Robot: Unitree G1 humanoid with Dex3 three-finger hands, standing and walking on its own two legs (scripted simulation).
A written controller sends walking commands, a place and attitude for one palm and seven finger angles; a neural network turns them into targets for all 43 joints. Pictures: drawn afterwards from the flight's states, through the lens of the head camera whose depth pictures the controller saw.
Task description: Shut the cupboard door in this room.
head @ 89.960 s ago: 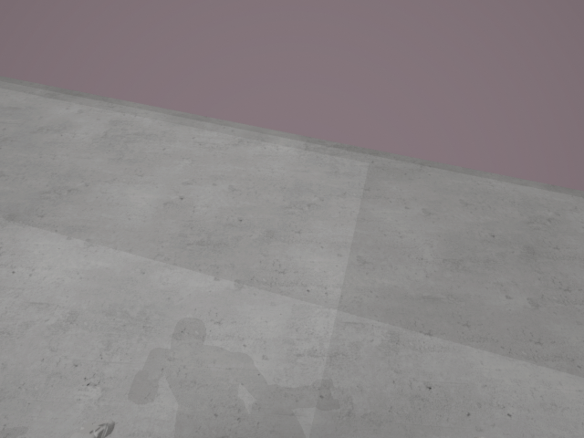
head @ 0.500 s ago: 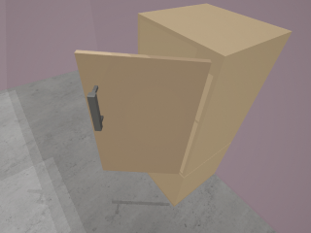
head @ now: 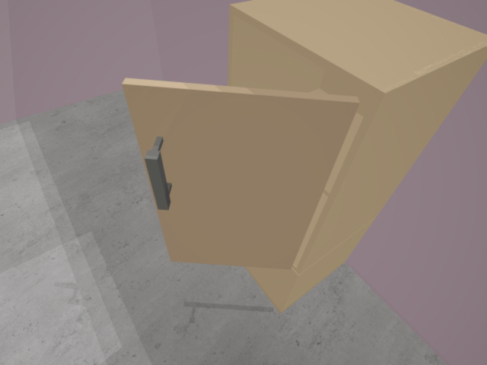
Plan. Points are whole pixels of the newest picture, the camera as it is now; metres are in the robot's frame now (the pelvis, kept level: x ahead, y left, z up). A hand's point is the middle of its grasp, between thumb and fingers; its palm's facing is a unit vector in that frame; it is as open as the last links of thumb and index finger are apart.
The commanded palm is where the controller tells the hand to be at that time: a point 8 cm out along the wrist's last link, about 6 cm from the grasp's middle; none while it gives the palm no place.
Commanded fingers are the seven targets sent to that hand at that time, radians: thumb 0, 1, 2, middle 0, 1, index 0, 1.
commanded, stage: come to a stop and stand still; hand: left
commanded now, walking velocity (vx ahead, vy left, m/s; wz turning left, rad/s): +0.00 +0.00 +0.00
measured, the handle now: (161, 174) +0.43 +0.19 +0.06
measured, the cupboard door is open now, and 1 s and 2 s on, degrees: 51 51 51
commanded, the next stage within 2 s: look again from close up in 0.18 s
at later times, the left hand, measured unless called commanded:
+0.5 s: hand out of the picture +0.00 +0.18 -0.18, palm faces +0.01 -0.98 -0.18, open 7.4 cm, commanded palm none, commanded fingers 0.00 0.90 0.90 -0.20 -0.30 -0.20 -0.30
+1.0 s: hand out of the picture +0.10 +0.19 -0.09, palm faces +0.23 -0.95 -0.19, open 7.3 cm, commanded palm +0.10 +0.22 -0.06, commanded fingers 0.00 0.90 0.90 -0.31 -0.42 -0.31 -0.42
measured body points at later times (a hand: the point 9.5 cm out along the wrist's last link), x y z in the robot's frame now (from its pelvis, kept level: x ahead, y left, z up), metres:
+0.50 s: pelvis +0.01 +0.01 +0.00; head +0.01 +0.02 +0.45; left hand +0.00 +0.23 -0.16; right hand +0.03 -0.22 -0.15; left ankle +0.01 +0.07 -0.74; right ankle -0.05 -0.15 -0.74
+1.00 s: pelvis -0.01 +0.00 +0.00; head +0.00 +0.01 +0.45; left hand +0.09 +0.24 -0.08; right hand +0.03 -0.24 -0.13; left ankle +0.01 +0.07 -0.74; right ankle -0.04 -0.13 -0.73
